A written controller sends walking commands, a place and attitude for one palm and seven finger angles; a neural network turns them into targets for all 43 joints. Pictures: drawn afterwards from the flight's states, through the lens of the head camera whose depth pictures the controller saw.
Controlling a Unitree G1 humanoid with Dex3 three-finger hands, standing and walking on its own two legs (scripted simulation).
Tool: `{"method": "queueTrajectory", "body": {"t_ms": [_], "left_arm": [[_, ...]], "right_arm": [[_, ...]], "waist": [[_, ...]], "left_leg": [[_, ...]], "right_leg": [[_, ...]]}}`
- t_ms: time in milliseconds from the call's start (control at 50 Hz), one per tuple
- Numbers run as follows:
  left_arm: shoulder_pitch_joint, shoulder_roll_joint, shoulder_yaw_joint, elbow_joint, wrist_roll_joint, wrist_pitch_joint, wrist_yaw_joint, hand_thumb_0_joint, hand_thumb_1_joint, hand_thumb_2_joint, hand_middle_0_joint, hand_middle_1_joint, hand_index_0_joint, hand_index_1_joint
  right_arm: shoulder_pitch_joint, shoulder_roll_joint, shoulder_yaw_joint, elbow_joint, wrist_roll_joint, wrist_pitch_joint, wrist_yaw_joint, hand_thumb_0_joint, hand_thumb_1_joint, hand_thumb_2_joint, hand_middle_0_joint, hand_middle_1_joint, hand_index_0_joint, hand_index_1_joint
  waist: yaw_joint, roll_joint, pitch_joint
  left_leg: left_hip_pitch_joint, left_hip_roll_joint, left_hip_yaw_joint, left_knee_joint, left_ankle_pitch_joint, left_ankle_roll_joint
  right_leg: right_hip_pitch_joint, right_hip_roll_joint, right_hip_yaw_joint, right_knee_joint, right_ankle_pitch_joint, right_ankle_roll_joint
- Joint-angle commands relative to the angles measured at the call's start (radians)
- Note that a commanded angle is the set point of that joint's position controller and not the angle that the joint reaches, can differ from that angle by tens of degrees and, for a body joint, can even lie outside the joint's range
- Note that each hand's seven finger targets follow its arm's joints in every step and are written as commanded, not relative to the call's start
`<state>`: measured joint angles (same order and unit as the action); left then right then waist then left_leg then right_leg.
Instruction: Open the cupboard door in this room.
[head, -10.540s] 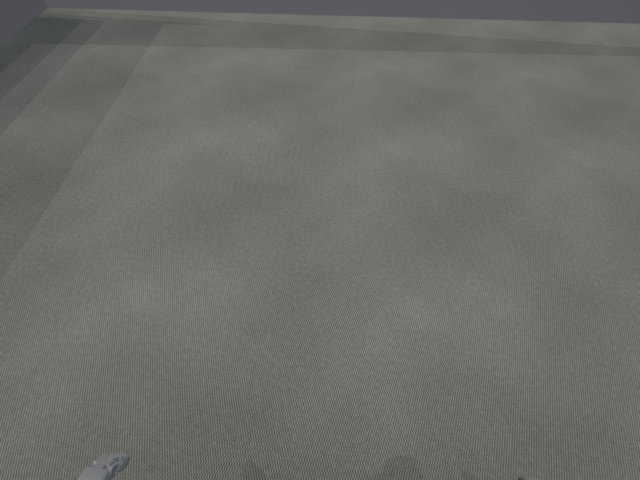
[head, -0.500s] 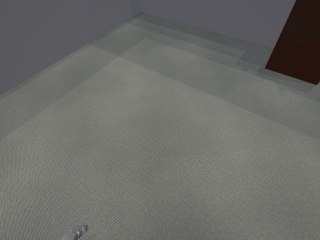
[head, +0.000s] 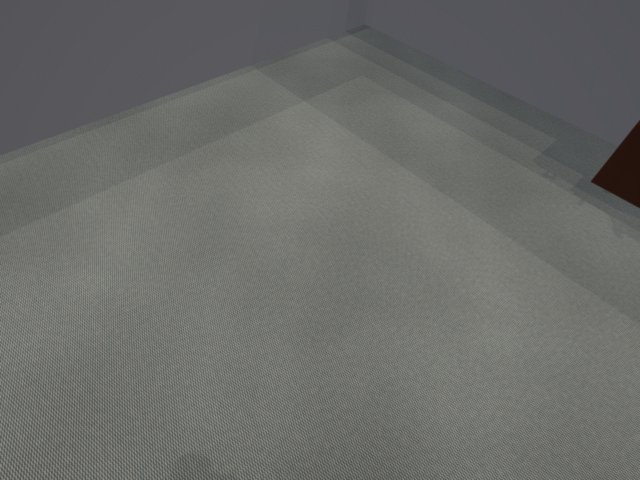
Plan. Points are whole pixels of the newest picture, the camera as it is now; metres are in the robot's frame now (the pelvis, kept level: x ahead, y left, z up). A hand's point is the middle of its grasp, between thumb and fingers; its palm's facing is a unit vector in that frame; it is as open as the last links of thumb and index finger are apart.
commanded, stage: turn or walk to find it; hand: left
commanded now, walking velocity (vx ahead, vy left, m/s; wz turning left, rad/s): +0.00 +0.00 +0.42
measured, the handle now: out of the picture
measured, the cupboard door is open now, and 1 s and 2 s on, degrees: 0 0 0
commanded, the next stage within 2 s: none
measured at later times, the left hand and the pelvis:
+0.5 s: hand out of the picture +0.03 +0.18 -0.15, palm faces +0.16 -0.95 -0.28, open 7.4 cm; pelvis -0.05 -0.03 +0.00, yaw +9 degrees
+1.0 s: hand out of the picture -0.15 +0.19 -0.19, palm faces +0.44 -0.87 -0.22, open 7.4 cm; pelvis -0.08 -0.01 -0.01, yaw +23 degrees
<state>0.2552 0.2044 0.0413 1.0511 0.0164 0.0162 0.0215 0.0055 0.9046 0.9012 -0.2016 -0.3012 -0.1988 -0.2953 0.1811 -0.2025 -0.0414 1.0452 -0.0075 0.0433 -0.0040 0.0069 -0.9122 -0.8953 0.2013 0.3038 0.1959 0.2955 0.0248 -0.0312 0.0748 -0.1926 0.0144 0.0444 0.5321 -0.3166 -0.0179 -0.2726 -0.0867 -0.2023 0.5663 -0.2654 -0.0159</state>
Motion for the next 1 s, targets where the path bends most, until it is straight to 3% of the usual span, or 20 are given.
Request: {"method": "queueTrajectory", "body": {"t_ms": [0,20,100,260,340,400,420,440,460,480,540,580,780,840,880,900,920,940,960,980], "left_arm": [[-0.067,0.096,0.023,-0.115,-0.001,0.014,0.007,0.0,0.9,0.9,-0.2,-0.3,-0.2,-0.3],[-0.082,0.104,0.027,-0.099,0.003,0.025,0.007,0.0,0.9,0.9,-0.2,-0.3,-0.2,-0.3],[-0.033,0.101,0.029,-0.075,0.006,0.02,-0.007,0.0,0.9,0.9,-0.2,-0.3,-0.2,-0.3],[-0.113,0.087,0.025,-0.137,-0.004,0.016,0.0,0.0,0.9,0.9,-0.2,-0.3,-0.2,-0.3],[-0.091,0.083,0.024,-0.152,-0.01,0.009,0.003,0.0,0.9,0.9,-0.2,-0.3,-0.2,-0.3],[0.007,0.101,0.032,-0.132,-0.011,-0.005,0.005,0.0,0.9,0.9,-0.2,-0.3,-0.2,-0.3],[0.035,0.15,0.041,-0.13,-0.003,-0.015,0.011,0.0,0.9,0.9,-0.2,-0.3,-0.2,-0.3],[0.044,0.243,0.061,-0.136,0.013,-0.024,0.018,0.0,0.9,0.9,-0.2,-0.3,-0.2,-0.3],[0.029,0.26,0.057,-0.157,0.006,-0.018,0.019,0.0,0.9,0.9,-0.2,-0.3,-0.2,-0.3],[-0.029,0.215,0.053,-0.17,0.003,-0.018,0.022,0.0,0.9,0.9,-0.2,-0.3,-0.2,-0.3],[-0.14,0.146,0.033,-0.199,-0.002,-0.023,0.017,0.0,0.9,0.9,-0.2,-0.3,-0.2,-0.3],[-0.111,0.134,0.027,-0.194,-0.001,-0.031,0.014,0.0,0.9,0.9,-0.2,-0.3,-0.2,-0.3],[0.046,0.195,0.045,-0.134,0.015,-0.024,0.015,0.0,0.9,0.9,-0.2,-0.3,-0.2,-0.3],[0.034,0.215,0.053,-0.124,0.015,-0.018,0.012,0.0,0.9,0.9,-0.2,-0.3,-0.2,-0.3],[0.002,0.217,0.055,-0.126,0.007,-0.013,0.01,0.0,0.9,0.9,-0.2,-0.3,-0.2,-0.3],[-0.004,0.2,0.051,-0.129,-0.002,-0.007,0.008,0.0,0.9,0.9,-0.2,-0.3,-0.2,-0.3],[0.012,0.142,0.044,-0.155,-0.009,0.001,0.004,0.0,0.9,0.9,-0.2,-0.3,-0.2,-0.3],[-0.047,0.1,0.02,-0.186,-0.003,0.009,0.004,0.0,0.9,0.9,-0.2,-0.3,-0.2,-0.3],[-0.063,0.118,0.026,-0.184,0.0,0.019,0.007,0.0,0.9,0.9,-0.2,-0.3,-0.2,-0.3],[-0.093,0.114,0.029,-0.167,0.003,0.029,0.009,0.0,0.9,0.9,-0.2,-0.3,-0.2,-0.3]], "right_arm": [[0.085,-0.224,-0.046,-0.061,-0.016,-0.016,-0.009,0.0,-0.9,-0.9,0.2,0.3,0.2,0.3],[0.047,-0.188,-0.036,-0.062,-0.016,-0.02,-0.017,0.0,-0.9,-0.9,0.2,0.3,0.2,0.3],[-0.006,-0.173,-0.029,-0.09,-0.011,-0.03,-0.022,0.0,-0.9,-0.9,0.2,0.3,0.2,0.3],[0.068,-0.189,-0.052,-0.102,-0.017,-0.027,-0.016,0.0,-0.9,-0.9,0.2,0.3,0.2,0.3],[0.045,-0.199,-0.061,-0.123,-0.021,-0.02,-0.011,0.0,-0.9,-0.9,0.2,0.3,0.2,0.3],[0.007,-0.188,-0.065,-0.144,-0.013,-0.016,-0.006,0.0,-0.9,-0.9,0.2,0.3,0.2,0.3],[0.018,-0.146,-0.062,-0.152,-0.004,-0.016,-0.001,0.0,-0.9,-0.9,0.2,0.3,0.2,0.3],[0.025,-0.081,-0.05,-0.175,0.0,-0.017,0.004,0.0,-0.9,-0.9,0.2,0.3,0.2,0.3],[-0.021,-0.12,-0.059,-0.188,-0.009,-0.009,0.001,0.0,-0.9,-0.9,0.2,0.3,0.2,0.3],[-0.016,-0.126,-0.065,-0.174,-0.017,0.003,0.004,0.0,-0.9,-0.9,0.2,0.3,0.2,0.3],[0.069,-0.117,-0.068,-0.113,-0.017,0.019,0.018,0.0,-0.9,-0.9,0.2,0.3,0.2,0.3],[0.084,-0.108,-0.063,-0.101,-0.016,0.021,0.021,0.0,-0.9,-0.9,0.2,0.3,0.2,0.3],[-0.062,-0.084,-0.031,-0.136,-0.005,0.005,0.016,0.0,-0.9,-0.9,0.2,0.3,0.2,0.3],[-0.043,-0.081,-0.027,-0.137,0.002,-0.005,0.014,0.0,-0.9,-0.9,0.2,0.3,0.2,0.3],[0.018,-0.095,-0.028,-0.123,-0.001,-0.015,0.013,0.0,-0.9,-0.9,0.2,0.3,0.2,0.3],[0.055,-0.132,-0.035,-0.115,-0.003,-0.024,0.015,0.0,-0.9,-0.9,0.2,0.3,0.2,0.3],[0.091,-0.23,-0.057,-0.118,-0.012,-0.034,0.01,0.0,-0.9,-0.9,0.2,0.3,0.2,0.3],[0.137,-0.288,-0.069,-0.108,-0.007,-0.026,0.004,0.0,-0.9,-0.9,0.2,0.3,0.2,0.3],[0.131,-0.276,-0.066,-0.102,-0.011,-0.021,-0.002,0.0,-0.9,-0.9,0.2,0.3,0.2,0.3],[0.1,-0.241,-0.056,-0.102,-0.014,-0.026,-0.013,0.0,-0.9,-0.9,0.2,0.3,0.2,0.3]], "waist": [[-0.067,0.286,-0.034],[-0.051,0.264,-0.011],[-0.017,0.166,-0.03],[-0.064,0.173,-0.079],[-0.049,0.209,-0.104],[0.002,0.165,-0.147],[0.013,0.045,-0.161],[0.022,-0.233,-0.155],[0.036,-0.221,-0.117],[0.005,-0.146,-0.078],[-0.063,-0.116,-0.02],[-0.055,-0.128,-0.024],[0.032,-0.151,-0.075],[0.023,-0.174,-0.101],[-0.02,-0.147,-0.127],[-0.047,-0.046,-0.152],[-0.066,0.224,-0.178],[-0.088,0.332,-0.15],[-0.087,0.238,-0.134],[-0.084,0.29,-0.099]], "left_leg": [[0.003,0.38,-0.401,-0.313,0.269,0.201],[-0.049,0.319,-0.356,-0.328,0.226,0.194],[0.035,0.218,-0.245,-0.263,0.334,0.163],[0.086,0.223,-0.325,-0.21,0.436,0.195],[0.022,0.205,-0.372,-0.173,0.465,0.19],[-0.103,0.132,-0.343,-0.095,0.342,0.124],[-0.233,0.07,-0.291,-0.01,0.188,0.071],[-0.416,-0.067,-0.124,0.199,-0.106,-0.005],[-0.398,-0.059,-0.118,0.407,-0.267,-0.01],[-0.391,-0.033,-0.16,0.532,-0.215,-0.009],[-0.38,0.001,-0.118,0.685,-0.071,-0.029],[-0.378,0.001,-0.093,0.701,-0.019,-0.046],[-0.289,0.03,-0.002,0.329,-0.155,-0.059],[-0.188,0.017,0.034,0.169,-0.133,-0.041],[-0.055,0.01,0.052,-0.023,0.041,-0.029],[0.077,0.042,0.013,-0.139,0.19,-0.013],[0.221,0.26,-0.277,-0.186,0.452,0.075],[0.193,0.388,-0.38,-0.198,0.706,0.16],[0.146,0.401,-0.328,-0.188,0.675,0.198],[0.081,0.334,-0.311,-0.213,0.625,0.168]], "right_leg": [[-0.195,-0.004,0.12,0.332,-0.299,0.056],[-0.188,-0.018,0.171,0.395,-0.249,0.057],[-0.246,0.0,0.175,0.488,-0.132,0.078],[-0.208,0.019,0.184,0.332,-0.193,0.097],[-0.08,0.049,0.173,0.155,-0.184,0.084],[0.144,0.053,0.15,-0.135,0.04,0.077],[0.283,-0.046,0.235,-0.236,0.068,0.055],[0.364,-0.295,0.49,-0.289,0.109,-0.038],[0.196,-0.408,0.54,-0.305,0.178,-0.128],[0.12,-0.353,0.456,-0.309,0.156,-0.139],[0.057,-0.227,0.271,-0.281,0.172,-0.079],[0.084,-0.198,0.213,-0.273,0.221,-0.071],[0.241,-0.272,0.175,-0.177,0.506,-0.134],[0.228,-0.28,0.156,-0.125,0.532,-0.123],[0.171,-0.251,0.096,-0.046,0.457,-0.063],[0.08,-0.217,0.059,0.055,0.353,-0.013],[-0.151,-0.093,0.007,0.248,-0.02,0.062],[-0.25,-0.029,0.066,0.408,-0.388,0.089],[-0.243,-0.044,0.134,0.5,-0.365,0.077],[-0.249,-0.048,0.178,0.524,-0.306,0.082]]}}
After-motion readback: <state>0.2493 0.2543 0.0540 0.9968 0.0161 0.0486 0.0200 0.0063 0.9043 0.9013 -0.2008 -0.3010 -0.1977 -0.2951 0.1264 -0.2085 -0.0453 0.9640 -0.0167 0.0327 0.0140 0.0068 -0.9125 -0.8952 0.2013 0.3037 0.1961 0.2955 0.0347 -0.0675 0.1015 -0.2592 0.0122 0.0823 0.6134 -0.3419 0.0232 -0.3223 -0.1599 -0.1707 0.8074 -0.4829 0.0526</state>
